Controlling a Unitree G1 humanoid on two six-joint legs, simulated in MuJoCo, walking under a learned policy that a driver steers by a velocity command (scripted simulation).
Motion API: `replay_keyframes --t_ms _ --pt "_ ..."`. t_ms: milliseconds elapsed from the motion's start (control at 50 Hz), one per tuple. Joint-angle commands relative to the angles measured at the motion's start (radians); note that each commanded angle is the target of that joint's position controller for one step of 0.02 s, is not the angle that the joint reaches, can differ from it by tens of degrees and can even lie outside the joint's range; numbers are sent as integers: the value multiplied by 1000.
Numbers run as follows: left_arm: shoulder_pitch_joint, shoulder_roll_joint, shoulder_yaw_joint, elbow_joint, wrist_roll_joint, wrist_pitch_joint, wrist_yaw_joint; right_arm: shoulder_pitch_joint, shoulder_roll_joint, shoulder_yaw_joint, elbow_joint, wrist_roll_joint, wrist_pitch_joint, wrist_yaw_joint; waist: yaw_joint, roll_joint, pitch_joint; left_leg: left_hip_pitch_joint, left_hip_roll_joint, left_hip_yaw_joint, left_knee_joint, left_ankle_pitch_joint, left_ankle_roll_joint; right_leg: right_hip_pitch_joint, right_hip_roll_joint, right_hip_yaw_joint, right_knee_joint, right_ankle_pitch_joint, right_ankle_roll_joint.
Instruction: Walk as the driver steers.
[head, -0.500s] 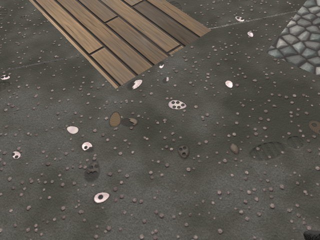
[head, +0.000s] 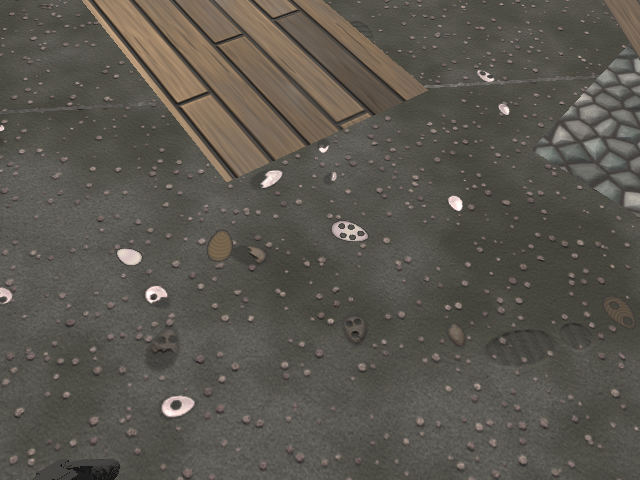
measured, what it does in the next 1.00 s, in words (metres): walks ahead: right foot, then left foot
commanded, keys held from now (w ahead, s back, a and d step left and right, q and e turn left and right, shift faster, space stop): q+shift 0.14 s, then w+q+shift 0.14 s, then w+e+shift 0.72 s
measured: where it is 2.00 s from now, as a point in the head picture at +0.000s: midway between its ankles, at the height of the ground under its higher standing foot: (331, 156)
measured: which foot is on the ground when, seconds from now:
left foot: down 0.00-0.30, up 0.32-0.66, down 0.68-1.00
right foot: up 0.00-0.28, down 0.30-0.68, up 0.70-1.00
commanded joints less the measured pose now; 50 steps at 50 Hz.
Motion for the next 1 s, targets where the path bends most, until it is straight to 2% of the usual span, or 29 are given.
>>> replay_keyframes --t_ms 20,40,140,160,200,240,280,300,320,340,360,380,400,420,480,540,600,640,660,680,700,720,740,780,800,840,920,980,1000 --pt "-61 85 32 -99 -9 -32 -4 -28 -180 -53 -86 23 -8 -26 25 104 -164 348 261 -372 -163 691 208 -283 -30 83 142 19 36" --pt "-70 79 33 -99 -10 -35 -5 -51 -169 -50 -96 31 6 -37 32 114 -168 326 231 -352 -168 666 187 -249 -32 76 75 62 47" --pt "-54 54 28 -75 -22 -49 -19 -57 -202 -70 -125 23 49 -54 26 160 -187 252 172 -381 -148 600 163 -109 18 54 -194 165 77" --pt "-37 61 30 -67 -25 -53 -25 -52 -198 -70 -128 29 51 -55 23 163 -212 214 160 -398 -173 391 160 -61 20 50 -244 189 73" --pt "-40 76 36 -67 -42 -66 -43 -54 -192 -63 -142 34 45 -46 12 209 -172 80 139 -468 -252 -169 160 37 21 42 -343 198 53" --pt "-5 96 50 -62 -60 -89 -48 -88 -188 -53 -157 23 34 -34 46 263 -108 -47 123 -521 -272 -329 149 155 13 35 -434 190 38" --pt "126 123 72 -16 -68 -113 -40 -131 -131 -30 -183 21 24 -32 123 213 -96 -223 66 -476 -149 -370 84 410 -51 49 -610 281 6" --pt "260 166 82 15 -48 -122 -36 -91 -42 -1 -176 6 16 -30 144 78 -192 -289 -18 -310 151 -381 30 563 -227 226 -649 134 -43" --pt "299 234 83 20 15 -132 -51 -82 6 16 -229 21 -4 -32 107 -126 -141 -508 -102 -234 388 -317 18 560 -410 692 -799 -267 -172" --pt "219 217 79 8 23 -147 -61 -68 -46 10 -220 40 -23 -33 64 -151 -28 -581 -9 -218 521 -221 14 436 -470 827 -861 -398 -247" --pt "197 144 56 8 -8 -151 -59 -100 -97 0 -205 32 -35 -29 66 -100 55 -603 21 -184 558 -132 10 381 -434 725 -854 -321 -255" --pt "227 118 44 16 -24 -146 -56 -109 -108 -3 -189 7 -48 -23 71 -46 46 -583 45 -139 563 -76 7 373 -380 616 -833 -227 -238" --pt "251 122 39 21 -30 -140 -54 -127 -100 0 -192 -11 -65 -18 74 -36 40 -565 73 -95 528 -17 2 361 -333 547 -838 -153 -226" --pt "283 124 34 29 -32 -137 -53 -166 -86 3 -200 -15 -81 -15 92 -48 44 -543 86 -75 491 41 -7 343 -298 506 -851 -91 -223" --pt "348 103 22 48 -42 -129 -39 -262 -37 21 -233 -9 -112 -5 125 -95 37 -461 64 -20 318 124 -46 296 -245 422 -862 83 -237" --pt "344 127 23 54 -52 -112 -26 -316 -2 30 -241 5 -129 14 126 -138 19 -232 -6 19 81 144 -80 176 -199 344 -834 199 -228" --pt "376 138 23 77 -68 -105 -25 -320 -33 14 -244 27 -134 23 110 -156 -6 -19 -29 8 -24 138 -89 115 -214 378 -801 194 -222" --pt "357 132 19 81 -68 -101 -23 -238 -76 -11 -229 38 -135 14 38 -151 -41 156 -23 3 -118 131 -60 101 -200 382 -712 332 -188" --pt "327 123 16 69 -61 -104 -26 -117 -114 -30 -205 37 -135 1 -32 -139 -110 339 14 -13 -131 124 -37 43 -165 345 -569 464 -155" --pt "289 76 2 42 -41 -111 -33 99 -173 -53 -172 33 -127 -16 -143 -58 -265 637 159 -131 -110 46 14 -108 -116 268 -266 411 -111" --pt "355 -31 -31 -5 -65 -129 -26 238 -244 -64 -130 -4 -109 -14 -123 275 -441 905 428 -589 -197 -322 146 -406 -28 150 81 16 -69" --pt "370 31 -23 -11 -107 -130 -15 205 -186 -53 -127 -13 -107 -3 -99 334 -362 789 474 -764 -267 -526 183 -534 -113 114 281 44 -57" --pt "296 73 -11 -8 -100 -122 -16 166 -114 -34 -124 -6 -105 -5 -105 264 -210 675 439 -624 -278 -444 166 -592 -155 85 361 134 -56" --pt "229 60 -8 -3 -64 -106 -27 119 -56 -17 -94 -24 -93 -9 -62 137 -65 473 355 -376 -325 -176 144 -551 -206 55 363 229 -55" --pt "200 31 -11 -17 -65 -93 -37 87 -30 -9 -79 -32 -92 -6 -30 150 -1 383 326 -281 -351 -76 129 -534 -233 59 354 248 -58" --pt "177 -13 -23 -38 -72 -65 -49 43 -3 -4 -58 -19 -98 -2 12 149 44 281 310 -144 -389 68 106 -517 -261 55 350 258 -57" --pt "103 4 -31 -84 -56 -55 -68 -37 -60 -15 -37 -17 -111 -11 64 112 103 155 274 92 -465 242 84 -462 -259 28 187 448 -28" --pt "-36 16 -36 -112 -44 -69 -98 26 -123 -28 -4 -12 -112 -15 13 15 137 177 241 227 -498 360 49 -338 -208 -91 -84 593 -71" --pt "-61 20 -35 -121 -47 -74 -108 44 -152 -32 5 -14 -109 -14 13 19 132 204 245 252 -478 531 40 -274 -172 -135 -154 599 -95"
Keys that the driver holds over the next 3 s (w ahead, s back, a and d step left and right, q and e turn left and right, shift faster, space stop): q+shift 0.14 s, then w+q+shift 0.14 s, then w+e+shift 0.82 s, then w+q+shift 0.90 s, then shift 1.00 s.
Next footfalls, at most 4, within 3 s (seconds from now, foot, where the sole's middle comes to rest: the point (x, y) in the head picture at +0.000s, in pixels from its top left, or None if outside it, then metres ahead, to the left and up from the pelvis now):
0.30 right None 0.11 -0.12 -0.77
0.68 left None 0.25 0.22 -0.77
1.10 right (327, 359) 0.69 -0.05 -0.77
1.60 left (305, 201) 1.15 -0.01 -0.77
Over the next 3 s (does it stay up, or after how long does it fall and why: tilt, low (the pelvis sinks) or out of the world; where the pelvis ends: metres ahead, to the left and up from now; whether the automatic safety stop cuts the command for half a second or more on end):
stays up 1.64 0.02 0.00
